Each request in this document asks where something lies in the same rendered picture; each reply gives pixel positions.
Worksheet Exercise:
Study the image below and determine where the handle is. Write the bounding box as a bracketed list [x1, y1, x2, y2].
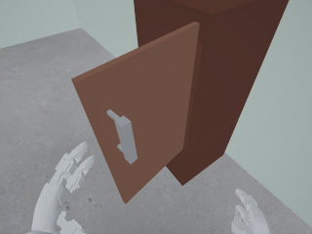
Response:
[106, 109, 137, 164]

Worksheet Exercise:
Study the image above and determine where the right robot hand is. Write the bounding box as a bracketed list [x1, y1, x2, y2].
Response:
[231, 188, 272, 234]

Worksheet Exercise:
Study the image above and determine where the left robot hand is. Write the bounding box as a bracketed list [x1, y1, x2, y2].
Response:
[31, 141, 96, 234]

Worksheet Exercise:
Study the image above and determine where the cupboard door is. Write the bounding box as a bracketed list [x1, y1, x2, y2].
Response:
[71, 21, 200, 204]

